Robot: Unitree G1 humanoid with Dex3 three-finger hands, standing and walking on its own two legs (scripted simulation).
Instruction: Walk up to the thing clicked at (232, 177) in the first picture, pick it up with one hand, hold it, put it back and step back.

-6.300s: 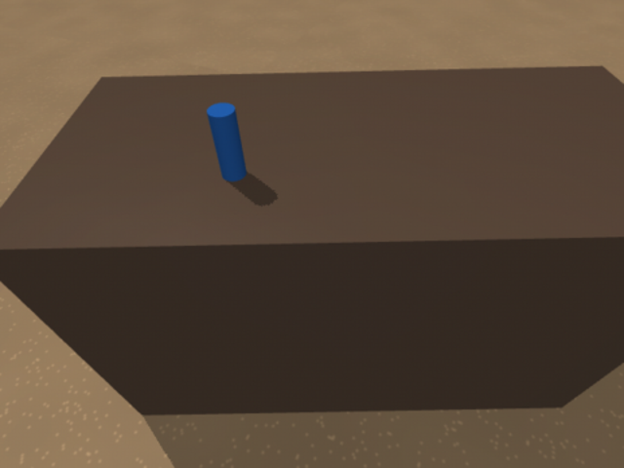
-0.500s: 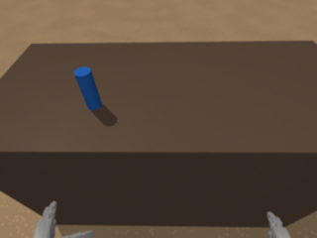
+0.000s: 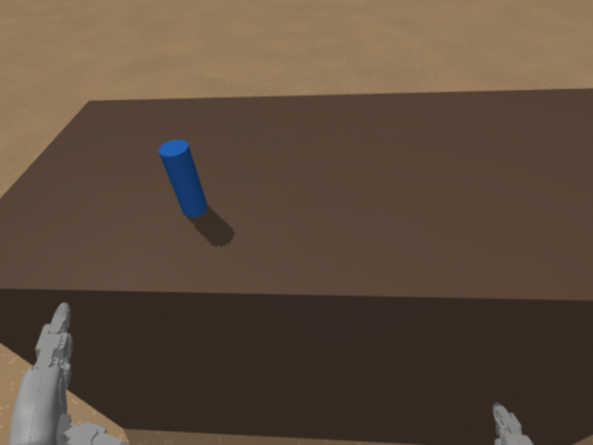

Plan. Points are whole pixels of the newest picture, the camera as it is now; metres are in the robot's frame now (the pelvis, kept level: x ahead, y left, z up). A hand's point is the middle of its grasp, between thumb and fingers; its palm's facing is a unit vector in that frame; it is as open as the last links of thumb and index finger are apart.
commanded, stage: rise first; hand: left
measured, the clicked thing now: (185, 180) +0.52 +0.23 +0.09
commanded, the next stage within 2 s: go down in 1.20 s
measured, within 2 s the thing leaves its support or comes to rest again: neither
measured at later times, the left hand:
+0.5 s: hand (54, 377) +0.17 +0.26 +0.13, palm faces +0.37 -0.82 -0.45, open 17.6 cm
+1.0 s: hand (25, 358) +0.17 +0.26 +0.17, palm faces +0.42 -0.78 -0.47, open 17.6 cm
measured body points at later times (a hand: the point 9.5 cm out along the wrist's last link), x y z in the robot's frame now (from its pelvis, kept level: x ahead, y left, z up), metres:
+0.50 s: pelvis -0.01 -0.01 +0.00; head -0.01 -0.03 +0.45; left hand +0.15 +0.30 +0.16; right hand +0.15 -0.26 -0.10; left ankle -0.01 +0.12 -0.74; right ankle -0.03 -0.12 -0.74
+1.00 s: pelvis -0.01 -0.01 +0.00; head -0.02 -0.03 +0.45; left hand +0.14 +0.30 +0.20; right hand +0.15 -0.27 -0.09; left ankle -0.01 +0.12 -0.74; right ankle -0.03 -0.12 -0.74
